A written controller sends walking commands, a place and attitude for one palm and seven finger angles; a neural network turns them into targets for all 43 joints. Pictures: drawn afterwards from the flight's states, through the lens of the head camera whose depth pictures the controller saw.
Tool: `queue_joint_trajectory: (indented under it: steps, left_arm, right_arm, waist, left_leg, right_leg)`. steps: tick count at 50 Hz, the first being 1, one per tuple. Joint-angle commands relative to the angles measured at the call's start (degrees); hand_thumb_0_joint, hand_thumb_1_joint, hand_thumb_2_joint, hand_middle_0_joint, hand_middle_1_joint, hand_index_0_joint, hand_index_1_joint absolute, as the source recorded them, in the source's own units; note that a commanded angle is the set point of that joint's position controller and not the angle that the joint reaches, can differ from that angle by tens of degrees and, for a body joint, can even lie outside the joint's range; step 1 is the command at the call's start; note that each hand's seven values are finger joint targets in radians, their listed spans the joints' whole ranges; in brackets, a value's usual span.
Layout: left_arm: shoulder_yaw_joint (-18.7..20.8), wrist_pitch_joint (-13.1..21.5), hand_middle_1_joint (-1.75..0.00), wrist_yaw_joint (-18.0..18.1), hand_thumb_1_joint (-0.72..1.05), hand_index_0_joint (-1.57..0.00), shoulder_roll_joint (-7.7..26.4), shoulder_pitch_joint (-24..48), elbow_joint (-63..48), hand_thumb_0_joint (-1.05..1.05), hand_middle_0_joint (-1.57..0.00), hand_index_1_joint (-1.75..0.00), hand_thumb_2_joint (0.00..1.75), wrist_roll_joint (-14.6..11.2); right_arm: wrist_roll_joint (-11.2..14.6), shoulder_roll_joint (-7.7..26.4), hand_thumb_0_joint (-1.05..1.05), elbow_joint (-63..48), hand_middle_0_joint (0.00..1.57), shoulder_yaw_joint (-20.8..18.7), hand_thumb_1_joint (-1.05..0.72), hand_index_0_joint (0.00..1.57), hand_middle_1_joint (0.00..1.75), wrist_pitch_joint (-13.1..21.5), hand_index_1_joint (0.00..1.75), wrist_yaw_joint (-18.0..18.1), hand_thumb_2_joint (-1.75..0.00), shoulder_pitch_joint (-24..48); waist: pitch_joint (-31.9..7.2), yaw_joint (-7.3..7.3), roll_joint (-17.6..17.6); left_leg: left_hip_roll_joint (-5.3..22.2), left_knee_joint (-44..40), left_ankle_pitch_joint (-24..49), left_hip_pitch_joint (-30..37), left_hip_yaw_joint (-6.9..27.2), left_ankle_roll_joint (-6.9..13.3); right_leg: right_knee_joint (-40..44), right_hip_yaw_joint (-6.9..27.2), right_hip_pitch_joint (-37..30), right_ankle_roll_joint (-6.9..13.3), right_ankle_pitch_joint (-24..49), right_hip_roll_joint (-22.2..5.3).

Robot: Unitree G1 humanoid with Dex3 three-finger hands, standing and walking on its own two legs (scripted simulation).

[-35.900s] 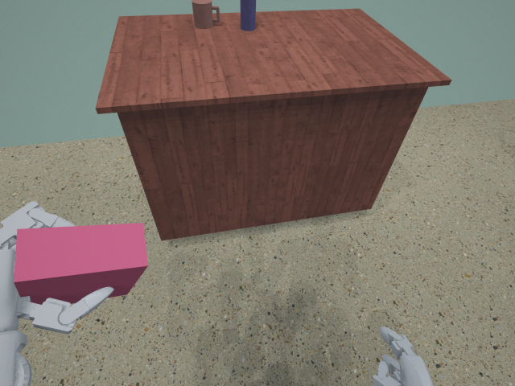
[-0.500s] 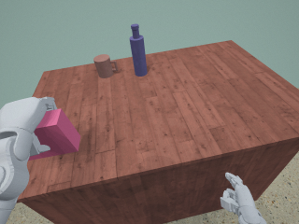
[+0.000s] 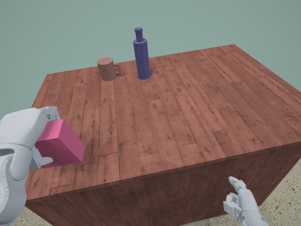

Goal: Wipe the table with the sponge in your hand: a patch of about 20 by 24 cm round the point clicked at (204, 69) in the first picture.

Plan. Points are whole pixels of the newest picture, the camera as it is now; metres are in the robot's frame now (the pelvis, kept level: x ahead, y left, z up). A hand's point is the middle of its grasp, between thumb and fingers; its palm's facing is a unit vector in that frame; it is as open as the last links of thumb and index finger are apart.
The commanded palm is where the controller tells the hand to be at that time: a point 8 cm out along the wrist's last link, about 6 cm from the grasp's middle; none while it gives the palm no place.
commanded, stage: bring the sponge back beside the body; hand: left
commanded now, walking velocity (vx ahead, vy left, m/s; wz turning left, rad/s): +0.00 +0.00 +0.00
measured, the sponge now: (49, 150) +0.21 +0.30 +0.13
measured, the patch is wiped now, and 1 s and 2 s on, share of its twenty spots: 0.90 0.90 0.90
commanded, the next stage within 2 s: step back with the hand held close in 0.74 s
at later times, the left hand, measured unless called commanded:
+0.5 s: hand (43, 150) +0.19 +0.28 +0.17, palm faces +0.15 -0.08 -0.99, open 9.5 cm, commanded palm +0.15 +0.28 +0.24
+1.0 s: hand (68, 140) +0.22 +0.23 +0.17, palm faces +0.30 -0.75 -0.59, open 9.5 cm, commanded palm +0.16 +0.27 +0.23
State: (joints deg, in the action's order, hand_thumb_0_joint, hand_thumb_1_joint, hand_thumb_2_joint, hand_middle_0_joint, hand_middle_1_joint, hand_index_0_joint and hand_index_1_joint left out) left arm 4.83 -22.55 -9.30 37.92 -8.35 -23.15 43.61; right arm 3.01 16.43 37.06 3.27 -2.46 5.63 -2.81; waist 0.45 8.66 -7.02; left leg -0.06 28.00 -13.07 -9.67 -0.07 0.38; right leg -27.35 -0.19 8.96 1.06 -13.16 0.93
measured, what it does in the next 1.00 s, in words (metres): stands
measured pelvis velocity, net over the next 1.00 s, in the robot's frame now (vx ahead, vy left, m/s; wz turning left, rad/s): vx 0.00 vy -0.01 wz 0.00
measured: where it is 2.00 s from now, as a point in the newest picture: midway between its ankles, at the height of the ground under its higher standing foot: outside the picture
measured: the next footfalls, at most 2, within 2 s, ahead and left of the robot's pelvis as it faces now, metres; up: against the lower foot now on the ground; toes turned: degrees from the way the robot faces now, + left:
none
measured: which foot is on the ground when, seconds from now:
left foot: down 0.00-1.00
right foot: down 0.00-1.00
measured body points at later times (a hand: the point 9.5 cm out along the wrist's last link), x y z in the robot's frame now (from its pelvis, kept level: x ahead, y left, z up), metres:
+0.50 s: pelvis +0.00 -0.01 +0.00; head -0.04 -0.06 +0.44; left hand +0.18 +0.28 +0.22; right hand +0.25 -0.20 -0.07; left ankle +0.03 +0.11 -0.74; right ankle +0.02 -0.11 -0.74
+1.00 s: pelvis +0.00 -0.01 -0.01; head -0.01 -0.02 +0.44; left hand +0.20 +0.27 +0.20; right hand +0.23 -0.21 -0.06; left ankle +0.01 +0.11 -0.74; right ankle +0.03 -0.11 -0.74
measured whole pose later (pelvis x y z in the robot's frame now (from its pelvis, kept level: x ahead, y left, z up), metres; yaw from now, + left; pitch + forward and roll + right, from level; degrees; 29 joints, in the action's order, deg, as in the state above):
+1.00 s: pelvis +0.00 -0.01 -0.01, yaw +0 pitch -1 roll -2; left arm 15.8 -7.3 0.5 28.4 -16.9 -29.1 3.3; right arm 1.7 14.1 28.7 5.6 1.1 4.5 -8.1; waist -0.6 4.6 -3.6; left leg 0.5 35.5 -17.9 -16.3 2.6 1.7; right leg -29.7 -1.5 15.1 2.1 -13.5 3.3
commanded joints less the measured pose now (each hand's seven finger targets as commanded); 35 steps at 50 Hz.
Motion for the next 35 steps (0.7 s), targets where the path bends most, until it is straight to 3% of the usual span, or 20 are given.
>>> queue_joint_trajectory:
  steps: [1, 4, 5, 6, 9, 10, 11, 13, 15, 18, 20, 21, 23, 25, 26, 29, 30, 31, 34, 35]
  left_arm:
    - [10.54, -0.63, -1.6, 2.72, 0.1, -1.2, 14.66, 12.99, -11.37, 0.0, -1.2, -1.6, 1.3, 1.96]
    - [10.39, -0.55, -1.6, 2.79, 0.1, -1.2, 14.57, 11.74, -12.3, 0.0, -1.2, -1.6, 1.3, 2.17]
    - [11.07, -0.54, -1.6, 2.89, 0.1, -1.2, 15.19, 12.11, -14.34, 0.0, -1.2, -1.6, 1.3, 2.12]
    - [10.72, -0.5, -1.6, 3.04, 0.1, -1.2, 14.99, 12.04, -13.33, 0.0, -1.2, -1.6, 1.3, 2.3]
    - [9.68, -0.21, -1.6, 3.15, 0.1, -1.2, 13.7, 10.77, -13.9, 0.0, -1.2, -1.6, 1.3, 2.39]
    - [10.17, -0.25, -1.6, 3.2, 0.1, -1.2, 14.1, 11.3, -15.97, 0.0, -1.2, -1.6, 1.3, 2.25]
    - [9.91, -0.2, -1.6, 3.45, 0.1, -1.2, 13.91, 11.12, -15.33, 0.0, -1.2, -1.6, 1.3, 2.33]
    - [9.61, -0.01, -1.6, 3.55, 0.1, -1.2, 13.18, 8.66, -14.43, 0.0, -1.2, -1.6, 1.3, 2.18]
    - [10.44, 0.0, -1.6, 3.65, 0.1, -1.2, 13.62, 8.86, -17.14, 0.0, -1.2, -1.6, 1.3, 2.08]
    - [10.04, 0.09, -1.6, 4.06, 0.1, -1.2, 12.75, 6.35, -15.36, 0.0, -1.2, -1.6, 1.3, 1.91]
    - [10.78, -0.01, -1.6, 4.19, 0.1, -1.2, 13.59, 8.11, -17.23, 0.0, -1.2, -1.6, 1.3, 1.87]
    - [10.66, -0.06, -1.6, 4.39, 0.1, -1.2, 14.01, 9.11, -16.07, 0.0, -1.2, -1.6, 1.3, 1.93]
    - [9.87, -0.23, -1.6, 4.46, 0.1, -1.2, 12.82, 8.08, -13.46, 0.0, -1.2, -1.6, 1.3, 1.84]
    - [10.17, -0.33, -1.6, 4.46, 0.1, -1.2, 13.24, 9.84, -15.24, 0.0, -1.2, -1.6, 1.3, 1.85]
    - [9.78, -0.41, -1.6, 4.53, 0.1, -1.2, 13.2, 10.3, -14.22, 0.0, -1.2, -1.6, 1.3, 1.77]
    - [9.26, -0.31, -1.6, 4.14, 0.1, -1.2, 12.51, 8.22, -13.53, 0.0, -1.2, -1.6, 1.3, 1.62]
    - [9.79, -0.17, -1.6, 4.05, 0.1, -1.2, 13.03, 8.72, -15.95, 0.0, -1.2, -1.6, 1.3, 1.6]
    - [9.8, -0.13, -1.6, 4.13, 0.1, -1.2, 13.2, 8.74, -15.33, 0.0, -1.2, -1.6, 1.3, 1.6]
    - [9.72, -0.02, -1.6, 3.88, 0.1, -1.2, 12.96, 7.1, -14.67, 0.0, -1.2, -1.6, 1.3, 1.62]
    - [10.54, 0.12, -1.6, 3.94, 0.1, -1.2, 13.64, 7.52, -16.91, 0.0, -1.2, -1.6, 1.3, 1.76]
  right_arm:
    - [-0.39, 4.43, 0.0, -13.11, 0.2, -1.08, -0.9, 0.2, 0.3, 4.2, 0.3, -0.04, -0.9, 16.28]
    - [-0.22, 4.36, 0.0, -13.04, 0.2, -1.22, -0.9, 0.2, 0.3, 3.8, 0.3, -0.08, -0.9, 16.11]
    - [0.38, 4.2, 0.0, -13.79, 0.2, -1.16, -0.9, 0.2, 0.3, 4.63, 0.3, -0.01, -0.9, 18.21]
    - [-0.44, 4.27, 0.0, -13.46, 0.2, -0.99, -0.9, 0.2, 0.3, 4.34, 0.3, 0.1, -0.9, 16.42]
    - [-0.29, 4.15, 0.0, -12.96, 0.2, -1.09, -0.9, 0.2, 0.3, 4.0, 0.3, -0.12, -0.9, 16.03]
    - [0.29, 3.91, 0.0, -13.83, 0.2, -1.06, -0.9, 0.2, 0.3, 4.85, 0.3, -0.06, -0.9, 18.3]
    - [-0.58, 3.94, 0.0, -13.37, 0.2, -0.97, -0.9, 0.2, 0.3, 4.63, 0.3, 0.03, -0.9, 16.56]
    - [-0.57, 4.05, 0.0, -13.08, 0.2, -1.03, -0.9, 0.2, 0.3, 4.45, 0.3, -0.13, -0.9, 16.17]
    - [0.07, 3.76, 0.0, -13.84, 0.2, -1.14, -0.9, 0.2, 0.3, 5.19, 0.3, -0.06, -0.9, 18.08]
    - [-0.68, 3.9, 0.0, -13.14, 0.2, -1.13, -0.9, 0.2, 0.3, 4.62, 0.3, -0.24, -0.9, 16.0]
    - [0.07, 3.82, 0.0, -13.6, 0.2, -1.23, -0.9, 0.2, 0.3, 5.28, 0.3, -0.19, -0.9, 17.82]
    - [-0.72, 3.98, 0.0, -13.3, 0.2, -1.03, -0.9, 0.2, 0.3, 4.95, 0.3, 0.0, -0.9, 16.2]
    - [-0.61, 4.11, 0.0, -12.85, 0.2, -1.09, -0.9, 0.2, 0.3, 4.7, 0.3, 0.03, -0.9, 15.63]
    - [0.11, 3.87, 0.0, -13.33, 0.2, -1.13, -0.9, 0.2, 0.3, 5.35, 0.3, 0.17, -0.9, 17.65]
    - [-0.53, 3.93, 0.0, -13.15, 0.2, -1.01, -0.9, 0.2, 0.3, 5.08, 0.3, 0.31, -0.9, 16.33]
    - [-0.62, 4.03, 0.0, -12.79, 0.2, -1.11, -0.9, 0.2, 0.3, 4.83, 0.3, 0.21, -0.9, 16.17]
    - [-0.01, 3.8, 0.0, -13.54, 0.2, -1.07, -0.9, 0.2, 0.3, 5.58, 0.3, 0.13, -0.9, 17.89]
    - [-0.75, 3.85, 0.0, -13.3, 0.2, -0.9, -0.9, 0.2, 0.3, 5.41, 0.3, 0.14, -0.9, 16.47]
    - [-0.82, 3.98, 0.0, -12.88, 0.2, -1.0, -0.9, 0.2, 0.3, 5.01, 0.3, -0.04, -0.9, 16.05]
    - [-0.18, 3.87, 0.0, -13.58, 0.2, -1.11, -0.9, 0.2, 0.3, 5.76, 0.3, -0.05, -0.9, 17.76]
  waist:
    - [-9.89, 1.33, 1.96]
    - [-9.96, 1.24, 2.27]
    - [-9.65, 0.86, 1.32]
    - [-10.59, 1.5, 1.55]
    - [-9.18, 0.98, 1.42]
    - [-8.87, 0.82, -0.82]
    - [-9.82, 1.5, -0.63]
    - [-8.76, 1.21, 1.64]
    - [-8.6, 0.92, 1.14]
    - [-8.23, 1.32, 2.82]
    - [-7.9, 0.62, 2.0]
    - [-8.63, 1.29, 1.44]
    - [-7.06, 0.91, 3.16]
    - [-7.04, 0.48, 1.81]
    - [-7.55, 1.12, 1.24]
    - [-7.59, 0.89, 2.66]
    - [-8.32, 0.57, 1.22]
    - [-8.97, 1.2, 1.27]
    - [-8.31, 0.96, 3.28]
    - [-8.48, 0.63, 2.08]
  left_leg:
    - [-0.77, -4.65, 6.72, 0.4, 3.7, 0.83]
    - [-0.76, -5.1, 6.34, 1.13, 3.59, 0.85]
    - [-0.55, -5.12, 4.77, 0.87, 4.41, 0.75]
    - [-0.91, -4.64, 5.1, 0.36, 3.65, 0.94]
    - [-0.77, -5.07, 5.15, 1.4, 3.48, 0.82]
    - [-0.56, -5.25, 3.19, 0.9, 4.26, 0.75]
    - [-0.78, -4.68, 3.93, 0.54, 3.66, 0.84]
    - [-0.8, -4.77, 4.41, 0.89, 3.52, 0.79]
    - [-0.6, -4.63, 3.42, 1.03, 4.17, 0.79]
    - [-0.76, -4.48, 4.36, 0.73, 3.38, 0.76]
    - [-0.67, -4.18, 3.43, 1.17, 3.97, 0.69]
    - [-0.92, -3.98, 3.44, 0.59, 3.39, 0.84]
    - [-0.91, -4.15, 3.67, 0.73, 3.12, 0.75]
    - [-0.79, -4.32, 2.23, 1.05, 3.71, 0.67]
    - [-1.11, -3.91, 2.27, 0.6, 3.09, 0.79]
    - [-1.19, -3.46, 3.67, 1.28, 2.65, 0.78]
    - [-0.94, -3.52, 3.03, 1.39, 3.55, 0.64]
    - [-1.2, -3.15, 4.03, 0.79, 3.02, 0.75]
    - [-1.16, -3.03, 5.36, 1.25, 2.72, 0.81]
    - [-1.01, -3.14, 4.65, 1.31, 3.43, 0.72]
  right_leg:
    - [5.23, 3.65, -1.65, 3.14, 1.75, -0.23]
    - [5.53, 3.36, -1.3, 2.77, 1.16, -0.14]
    - [5.36, 6.0, -1.39, 3.39, -0.15, 0.55]
    - [5.21, 4.07, -1.86, 3.13, -0.18, -0.25]
    - [5.91, 3.53, -0.49, 2.75, -0.28, 0.1]
    - [5.67, 6.33, -0.78, 3.43, -1.51, 0.6]
    - [5.33, 4.47, -1.32, 3.31, -1.09, -0.12]
    - [6.02, 3.96, -0.68, 2.94, -0.97, 0.05]
    - [5.9, 6.78, -0.43, 3.35, -2.02, 0.63]
    - [6.09, 4.22, -0.41, 2.85, -1.36, 0.05]
    - [6.37, 7.38, 0.2, 3.29, -2.46, 0.73]
    - [6.21, 5.56, -0.36, 3.03, -2.52, -0.08]
    - [6.78, 4.83, 0.57, 2.72, -2.58, 0.13]
    - [6.83, 7.48, 0.86, 3.19, -3.89, 0.76]
    - [6.79, 5.94, 0.51, 2.94, -4.09, -0.13]
    - [7.14, 5.97, 0.69, 2.61, -3.06, -0.3]
    - [6.85, 8.16, 0.28, 3.25, -3.5, 0.34]
    - [6.44, 6.19, -0.43, 2.99, -2.45, -0.38]
    - [6.72, 5.38, 0.2, 2.49, -1.18, -0.34]
    - [6.67, 7.92, 0.02, 3.09, -2.02, 0.39]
